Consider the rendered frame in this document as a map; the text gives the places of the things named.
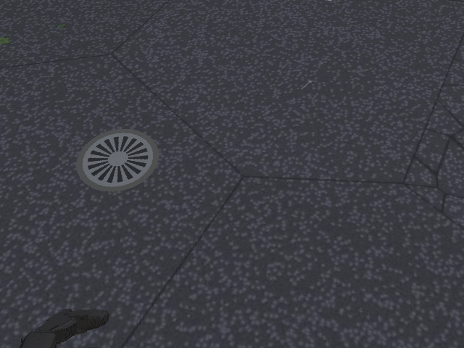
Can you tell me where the left robot hand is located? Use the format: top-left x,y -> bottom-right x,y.
20,309 -> 109,348

